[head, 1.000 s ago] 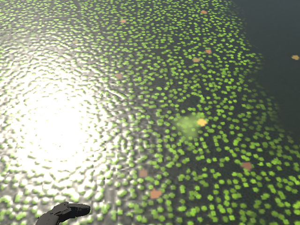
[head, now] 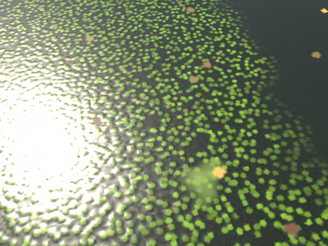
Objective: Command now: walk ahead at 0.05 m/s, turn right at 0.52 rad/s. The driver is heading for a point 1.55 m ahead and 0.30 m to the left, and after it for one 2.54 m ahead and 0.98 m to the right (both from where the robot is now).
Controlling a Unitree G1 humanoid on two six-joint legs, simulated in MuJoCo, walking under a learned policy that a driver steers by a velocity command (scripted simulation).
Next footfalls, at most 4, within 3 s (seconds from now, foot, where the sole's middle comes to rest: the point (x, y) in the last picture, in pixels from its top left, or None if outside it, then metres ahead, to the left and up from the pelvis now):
0.40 left None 0.08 0.13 -0.77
1.98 left None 0.47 0.09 -0.77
2.50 right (193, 177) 0.77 -0.06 -0.77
3.00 left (114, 155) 0.91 0.31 -0.77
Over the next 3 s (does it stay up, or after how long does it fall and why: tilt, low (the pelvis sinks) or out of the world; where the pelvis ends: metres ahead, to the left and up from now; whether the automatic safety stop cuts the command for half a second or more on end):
stays up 0.82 0.12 -0.01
